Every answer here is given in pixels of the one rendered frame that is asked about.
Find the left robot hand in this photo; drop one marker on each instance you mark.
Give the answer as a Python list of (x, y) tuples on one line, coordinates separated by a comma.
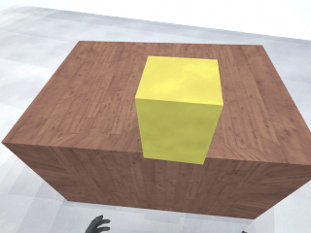
[(97, 222)]

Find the carton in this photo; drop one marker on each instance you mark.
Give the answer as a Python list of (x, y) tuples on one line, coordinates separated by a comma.
[(178, 102)]

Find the pedestal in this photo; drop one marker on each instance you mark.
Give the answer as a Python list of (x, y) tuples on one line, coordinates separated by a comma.
[(81, 134)]

